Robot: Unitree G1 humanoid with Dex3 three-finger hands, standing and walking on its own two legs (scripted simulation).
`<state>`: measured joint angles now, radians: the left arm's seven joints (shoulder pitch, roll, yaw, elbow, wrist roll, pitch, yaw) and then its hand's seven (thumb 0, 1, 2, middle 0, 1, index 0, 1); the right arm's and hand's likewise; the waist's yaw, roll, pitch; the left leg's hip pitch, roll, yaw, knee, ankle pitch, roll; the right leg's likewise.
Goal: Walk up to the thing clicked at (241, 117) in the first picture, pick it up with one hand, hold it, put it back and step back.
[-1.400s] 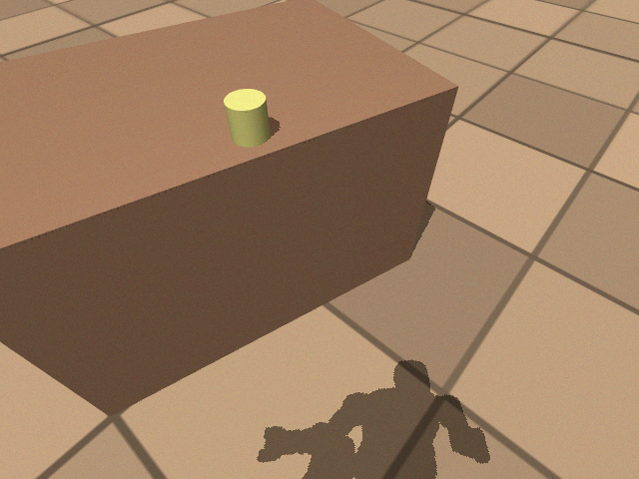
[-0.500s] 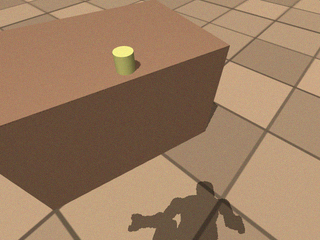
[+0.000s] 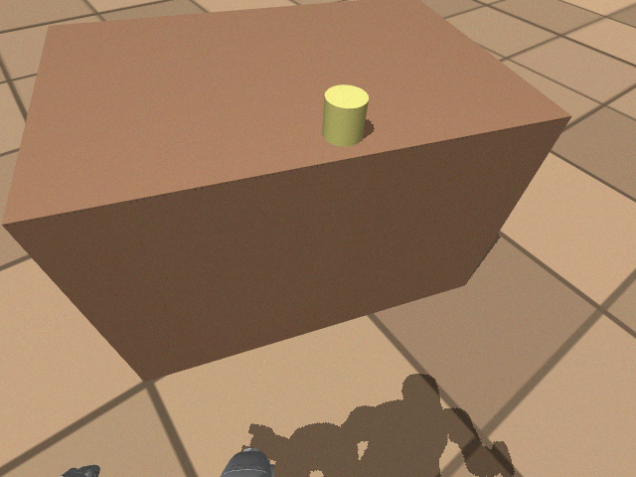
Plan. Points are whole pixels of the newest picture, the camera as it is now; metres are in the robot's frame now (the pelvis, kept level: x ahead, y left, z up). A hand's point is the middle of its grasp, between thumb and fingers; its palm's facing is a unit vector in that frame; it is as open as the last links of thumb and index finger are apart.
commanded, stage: walk up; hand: right
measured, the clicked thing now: (344, 116) +0.76 -0.01 +0.03
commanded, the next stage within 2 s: none
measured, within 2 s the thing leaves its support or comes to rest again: neither
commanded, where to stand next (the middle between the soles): +0.32 +0.03 m, yaw +23 degrees
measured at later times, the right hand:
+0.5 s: hand (491, 401) +0.26 -0.25 -0.15, palm faces -0.23 +0.89 -0.40, open 7.4 cm
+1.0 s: hand (432, 272) +0.50 -0.20 -0.15, palm faces -0.41 +0.81 -0.42, open 7.4 cm
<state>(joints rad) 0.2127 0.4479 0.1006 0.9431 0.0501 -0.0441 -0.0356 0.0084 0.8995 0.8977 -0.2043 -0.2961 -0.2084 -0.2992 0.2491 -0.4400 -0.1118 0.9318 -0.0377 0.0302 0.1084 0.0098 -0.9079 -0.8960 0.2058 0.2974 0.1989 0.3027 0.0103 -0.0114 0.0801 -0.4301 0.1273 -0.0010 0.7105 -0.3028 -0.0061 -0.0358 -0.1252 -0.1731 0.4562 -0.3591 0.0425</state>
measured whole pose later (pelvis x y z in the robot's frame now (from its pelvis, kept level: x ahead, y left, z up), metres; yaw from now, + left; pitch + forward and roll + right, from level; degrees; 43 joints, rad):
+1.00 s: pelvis +0.29 +0.00 -0.02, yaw +21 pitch -3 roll +0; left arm 0.24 0.39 0.02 0.81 -0.02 0.01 0.00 0.01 0.90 0.90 -0.20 -0.30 -0.21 -0.30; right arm 0.18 -0.37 -0.03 0.76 -0.02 -0.02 -0.01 0.01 -0.91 -0.90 0.21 0.30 0.20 0.30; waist 0.05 -0.03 0.20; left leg -0.42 -0.04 0.02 0.73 -0.26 0.06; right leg -0.35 -0.04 -0.10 0.99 -0.54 -0.01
